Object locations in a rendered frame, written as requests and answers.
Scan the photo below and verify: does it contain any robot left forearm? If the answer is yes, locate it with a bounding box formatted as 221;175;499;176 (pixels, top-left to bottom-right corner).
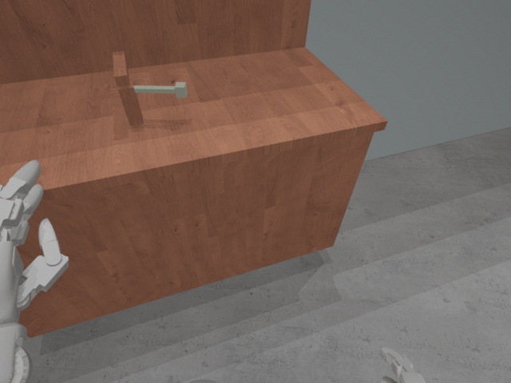
0;322;33;383

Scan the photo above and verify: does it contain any left robot hand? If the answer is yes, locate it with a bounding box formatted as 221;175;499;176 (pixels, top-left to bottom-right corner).
0;160;69;324

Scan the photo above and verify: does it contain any tap lever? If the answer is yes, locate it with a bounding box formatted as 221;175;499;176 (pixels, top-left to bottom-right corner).
133;82;188;98

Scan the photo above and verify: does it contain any counter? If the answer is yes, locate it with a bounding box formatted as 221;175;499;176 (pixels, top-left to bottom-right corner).
0;0;388;338

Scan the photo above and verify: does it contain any right robot hand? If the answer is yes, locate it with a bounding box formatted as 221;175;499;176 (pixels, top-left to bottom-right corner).
379;346;426;383

